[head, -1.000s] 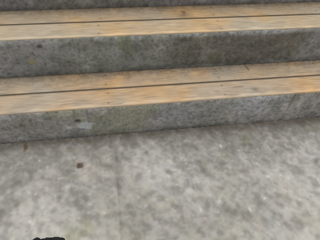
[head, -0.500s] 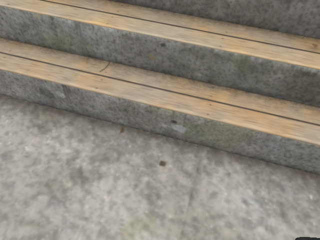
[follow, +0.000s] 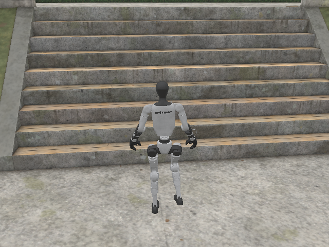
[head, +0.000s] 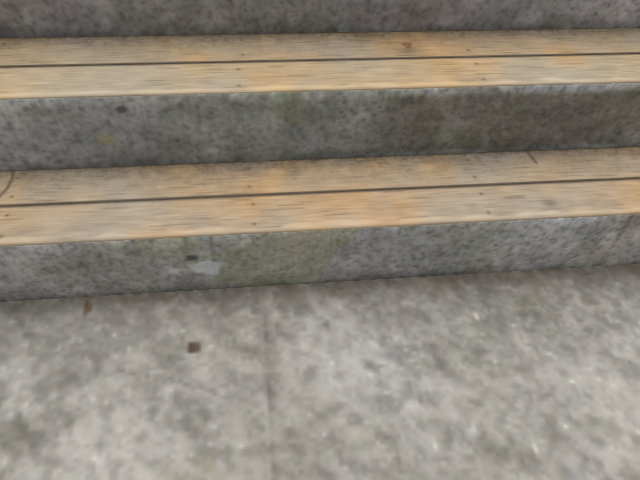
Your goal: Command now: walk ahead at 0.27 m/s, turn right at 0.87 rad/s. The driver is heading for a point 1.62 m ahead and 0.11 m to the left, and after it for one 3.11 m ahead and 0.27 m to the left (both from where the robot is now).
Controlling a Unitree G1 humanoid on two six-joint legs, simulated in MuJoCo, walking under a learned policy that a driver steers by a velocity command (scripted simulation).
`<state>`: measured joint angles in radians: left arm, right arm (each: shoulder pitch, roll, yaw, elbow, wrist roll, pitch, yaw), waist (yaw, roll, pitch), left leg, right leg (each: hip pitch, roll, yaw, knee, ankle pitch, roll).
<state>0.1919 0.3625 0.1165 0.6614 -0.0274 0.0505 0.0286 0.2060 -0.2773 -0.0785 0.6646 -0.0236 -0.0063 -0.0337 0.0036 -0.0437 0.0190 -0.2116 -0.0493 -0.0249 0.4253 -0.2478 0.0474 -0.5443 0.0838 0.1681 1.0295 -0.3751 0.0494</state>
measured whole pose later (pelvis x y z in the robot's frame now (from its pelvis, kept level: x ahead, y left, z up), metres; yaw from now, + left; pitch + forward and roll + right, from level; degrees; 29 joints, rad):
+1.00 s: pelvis +0.57 -0.17 -0.05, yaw +14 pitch -1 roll -3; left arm 0.27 0.27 0.04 0.76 0.01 -0.10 0.01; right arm 0.21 -0.33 -0.07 0.63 0.03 -0.04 0.04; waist -0.03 0.02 0.07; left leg -0.53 -0.07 0.10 0.79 -0.28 0.19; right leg -0.08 0.01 -0.10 1.28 -0.48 0.00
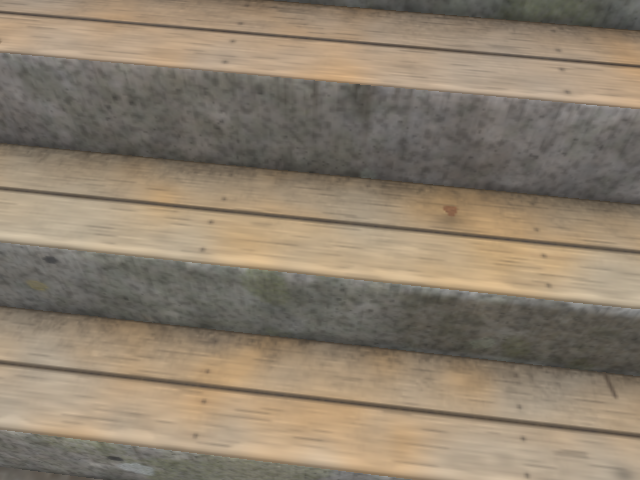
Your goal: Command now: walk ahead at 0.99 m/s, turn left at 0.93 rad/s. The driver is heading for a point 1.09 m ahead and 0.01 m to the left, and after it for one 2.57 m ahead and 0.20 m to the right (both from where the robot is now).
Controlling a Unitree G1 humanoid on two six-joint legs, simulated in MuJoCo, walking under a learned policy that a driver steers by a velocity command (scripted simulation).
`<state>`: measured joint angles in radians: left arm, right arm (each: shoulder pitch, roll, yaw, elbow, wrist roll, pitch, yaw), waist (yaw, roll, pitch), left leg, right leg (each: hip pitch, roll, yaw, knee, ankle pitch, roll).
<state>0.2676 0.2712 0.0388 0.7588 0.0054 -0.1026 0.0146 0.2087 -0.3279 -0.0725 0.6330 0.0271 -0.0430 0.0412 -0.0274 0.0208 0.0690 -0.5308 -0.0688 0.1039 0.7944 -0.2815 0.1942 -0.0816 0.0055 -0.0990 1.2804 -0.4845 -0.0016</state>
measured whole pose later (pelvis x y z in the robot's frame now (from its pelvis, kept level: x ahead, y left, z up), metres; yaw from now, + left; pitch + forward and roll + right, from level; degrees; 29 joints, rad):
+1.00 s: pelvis +0.65 -0.01 +0.33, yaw -3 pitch +0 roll +1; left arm 0.15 0.26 -0.03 0.51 0.06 -0.01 -0.02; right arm 0.21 -0.31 -0.01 0.74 -0.03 -0.05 0.00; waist 0.04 0.07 -0.05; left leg -0.33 0.02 0.00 1.27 0.06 0.10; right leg -0.72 0.14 -0.04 1.33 -0.62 -0.15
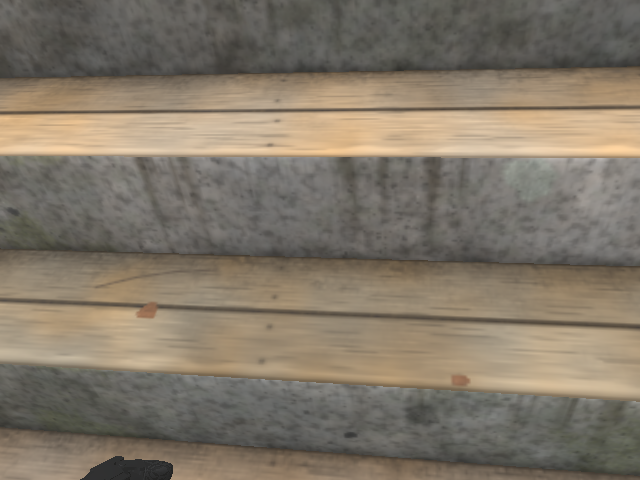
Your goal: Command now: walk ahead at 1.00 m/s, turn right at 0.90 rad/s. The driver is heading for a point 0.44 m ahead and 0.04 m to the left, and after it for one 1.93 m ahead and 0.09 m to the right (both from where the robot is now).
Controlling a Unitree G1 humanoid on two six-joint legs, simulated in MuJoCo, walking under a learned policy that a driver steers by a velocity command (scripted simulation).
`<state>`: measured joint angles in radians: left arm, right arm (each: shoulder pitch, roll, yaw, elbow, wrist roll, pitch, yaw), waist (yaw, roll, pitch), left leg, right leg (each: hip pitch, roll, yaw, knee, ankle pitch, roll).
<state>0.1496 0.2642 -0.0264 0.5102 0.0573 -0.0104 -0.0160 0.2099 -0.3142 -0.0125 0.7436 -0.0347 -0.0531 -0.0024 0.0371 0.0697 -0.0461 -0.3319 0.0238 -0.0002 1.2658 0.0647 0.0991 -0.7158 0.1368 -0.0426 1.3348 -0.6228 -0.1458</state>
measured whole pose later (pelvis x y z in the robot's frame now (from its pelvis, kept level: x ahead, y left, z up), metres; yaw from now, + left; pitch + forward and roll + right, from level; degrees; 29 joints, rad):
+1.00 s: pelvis +0.48 -0.03 +0.51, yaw +15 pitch +1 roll -1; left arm 0.27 0.25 0.05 0.79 0.00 0.04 0.09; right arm 0.01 -0.20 0.03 0.54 0.01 0.04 0.00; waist 0.04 -0.01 0.00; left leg -0.81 0.09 0.01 1.19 -0.18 -0.02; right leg -0.38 -0.20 -0.21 0.75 -0.35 0.04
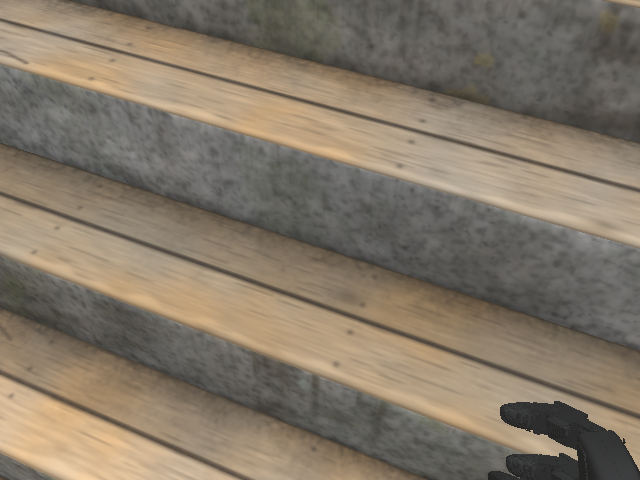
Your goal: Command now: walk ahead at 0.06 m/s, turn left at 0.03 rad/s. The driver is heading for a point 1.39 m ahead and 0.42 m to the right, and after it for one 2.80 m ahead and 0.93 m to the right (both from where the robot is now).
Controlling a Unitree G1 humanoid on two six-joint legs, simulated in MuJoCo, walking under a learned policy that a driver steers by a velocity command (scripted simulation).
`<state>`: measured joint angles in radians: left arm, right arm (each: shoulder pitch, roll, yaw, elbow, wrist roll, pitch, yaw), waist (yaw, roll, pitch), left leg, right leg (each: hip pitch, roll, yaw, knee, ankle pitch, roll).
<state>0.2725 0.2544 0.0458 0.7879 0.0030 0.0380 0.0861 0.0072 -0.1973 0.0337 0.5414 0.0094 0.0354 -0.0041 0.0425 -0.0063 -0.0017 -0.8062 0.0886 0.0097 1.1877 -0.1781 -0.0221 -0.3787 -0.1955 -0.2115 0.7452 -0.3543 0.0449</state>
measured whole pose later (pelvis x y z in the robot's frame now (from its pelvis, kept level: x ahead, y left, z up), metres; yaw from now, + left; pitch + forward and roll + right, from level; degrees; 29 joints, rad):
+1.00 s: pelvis +0.07 +0.02 +0.01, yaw -29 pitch +2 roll +0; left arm -0.01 0.11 -0.05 0.54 0.03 0.01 0.03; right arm 0.25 -0.17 0.00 0.68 0.00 0.04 -0.04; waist -0.05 -0.04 -0.04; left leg -0.38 -0.02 0.02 0.71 -0.37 0.03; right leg -0.41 0.03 0.05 0.78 -0.36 0.01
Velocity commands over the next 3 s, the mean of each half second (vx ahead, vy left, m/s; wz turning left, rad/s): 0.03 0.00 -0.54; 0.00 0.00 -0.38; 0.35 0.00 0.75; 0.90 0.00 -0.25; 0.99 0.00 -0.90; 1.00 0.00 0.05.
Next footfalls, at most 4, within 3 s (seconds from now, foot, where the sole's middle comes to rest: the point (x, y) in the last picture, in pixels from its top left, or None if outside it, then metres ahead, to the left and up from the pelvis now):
0.06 left None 0.16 0.14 -0.75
0.48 right None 0.05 -0.10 -0.75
0.92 left None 0.16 0.09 -0.75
1.32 right None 0.08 -0.11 -0.75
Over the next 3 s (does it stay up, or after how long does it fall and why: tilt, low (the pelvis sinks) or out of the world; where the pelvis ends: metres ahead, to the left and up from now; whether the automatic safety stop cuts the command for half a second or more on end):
stays up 0.80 -0.23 0.66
